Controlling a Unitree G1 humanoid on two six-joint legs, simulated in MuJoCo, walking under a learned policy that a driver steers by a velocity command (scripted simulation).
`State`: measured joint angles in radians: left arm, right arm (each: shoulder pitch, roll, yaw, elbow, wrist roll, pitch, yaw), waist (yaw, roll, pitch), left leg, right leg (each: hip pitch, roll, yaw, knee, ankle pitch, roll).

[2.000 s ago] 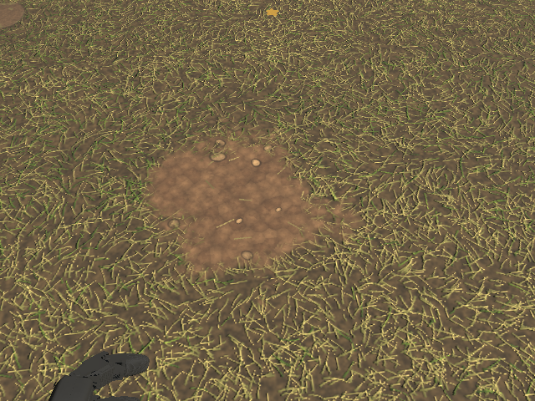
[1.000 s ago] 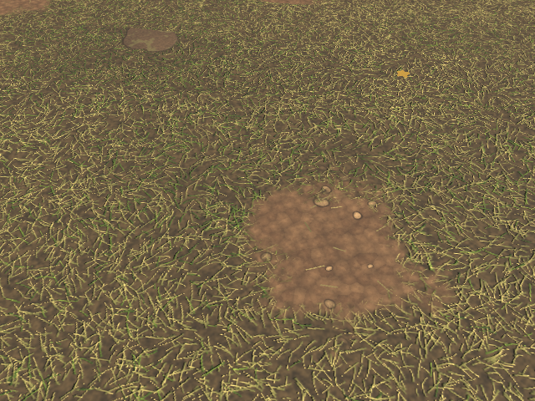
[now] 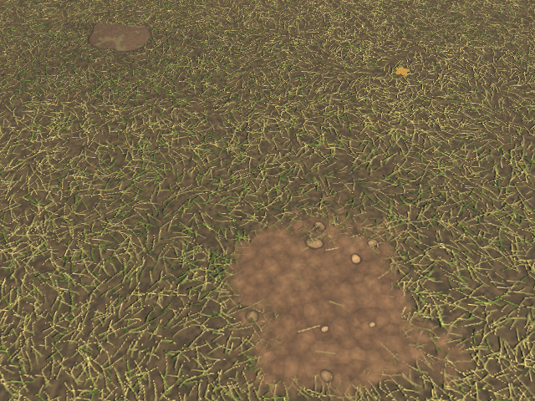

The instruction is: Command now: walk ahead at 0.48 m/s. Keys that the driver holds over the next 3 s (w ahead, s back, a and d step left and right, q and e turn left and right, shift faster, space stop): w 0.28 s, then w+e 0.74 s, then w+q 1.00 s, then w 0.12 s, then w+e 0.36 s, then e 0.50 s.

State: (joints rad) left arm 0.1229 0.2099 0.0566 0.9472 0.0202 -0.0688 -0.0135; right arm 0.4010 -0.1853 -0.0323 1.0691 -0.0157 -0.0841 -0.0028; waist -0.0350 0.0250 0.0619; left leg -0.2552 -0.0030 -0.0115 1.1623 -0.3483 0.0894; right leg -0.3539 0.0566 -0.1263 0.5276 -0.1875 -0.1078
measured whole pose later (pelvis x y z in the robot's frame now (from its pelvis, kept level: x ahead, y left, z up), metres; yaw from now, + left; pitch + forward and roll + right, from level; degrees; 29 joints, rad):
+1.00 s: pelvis +0.55 -0.05 -0.01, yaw -22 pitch +1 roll +1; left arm 0.04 0.21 0.06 0.82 0.05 -0.03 -0.04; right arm 0.41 -0.20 -0.05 1.01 -0.02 -0.06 -0.02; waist -0.03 0.00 0.07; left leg -0.02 0.10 0.30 0.76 -0.51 -0.01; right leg -0.45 0.05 -0.14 0.61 -0.19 -0.18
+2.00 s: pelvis +1.07 -0.21 +0.00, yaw +2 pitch +2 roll +1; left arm 0.02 0.25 0.00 0.68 0.03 -0.04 -0.02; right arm 0.45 -0.28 -0.07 0.85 -0.01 -0.03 -0.02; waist -0.11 -0.03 0.03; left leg 0.01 -0.14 -0.20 0.37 -0.39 0.11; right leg -0.56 -0.01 0.03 0.59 -0.10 0.01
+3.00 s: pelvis +1.50 -0.21 -0.09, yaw -14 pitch +0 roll +4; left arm 0.00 0.28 0.06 0.71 0.03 0.04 -0.07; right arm 0.47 -0.25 -0.04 0.85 -0.04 -0.06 -0.05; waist -0.08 -0.07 0.08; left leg -0.10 0.04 0.26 1.00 -0.85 -0.01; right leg -0.45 -0.01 -0.05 0.43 0.52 -0.03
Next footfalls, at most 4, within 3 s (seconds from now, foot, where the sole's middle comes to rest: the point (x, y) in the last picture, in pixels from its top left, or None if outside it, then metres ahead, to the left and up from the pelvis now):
0.44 left None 0.42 0.10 -0.76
0.98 right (330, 324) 0.65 -0.14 -0.76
1.54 left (316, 224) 0.97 -0.13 -0.76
2.04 right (362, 152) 1.27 -0.32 -0.76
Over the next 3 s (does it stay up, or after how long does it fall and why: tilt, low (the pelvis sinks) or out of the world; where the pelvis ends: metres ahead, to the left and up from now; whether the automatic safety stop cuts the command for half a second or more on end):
stays up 1.50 -0.21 -0.09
